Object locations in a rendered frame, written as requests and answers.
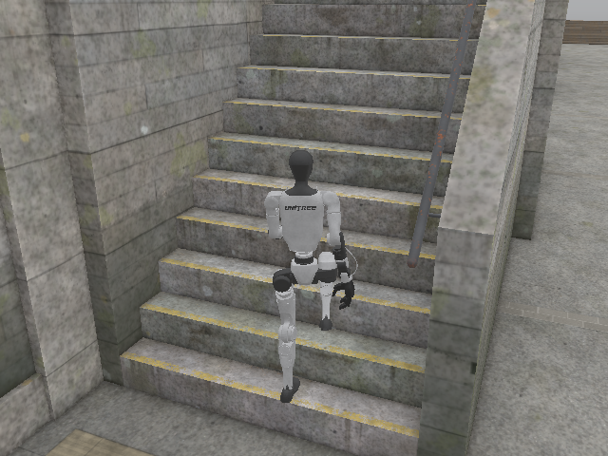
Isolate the right robot foot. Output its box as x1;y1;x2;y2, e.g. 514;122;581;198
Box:
319;316;333;331

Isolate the robot right thigh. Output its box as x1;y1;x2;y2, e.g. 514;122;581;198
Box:
317;252;337;283

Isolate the robot right upper arm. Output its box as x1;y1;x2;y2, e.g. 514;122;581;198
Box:
321;191;341;246

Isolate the robot right hand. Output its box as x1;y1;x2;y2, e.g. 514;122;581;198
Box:
332;280;355;310

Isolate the robot left upper arm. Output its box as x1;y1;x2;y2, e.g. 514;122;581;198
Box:
264;191;283;238

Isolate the robot right forearm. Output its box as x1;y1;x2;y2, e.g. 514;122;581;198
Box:
332;232;352;283

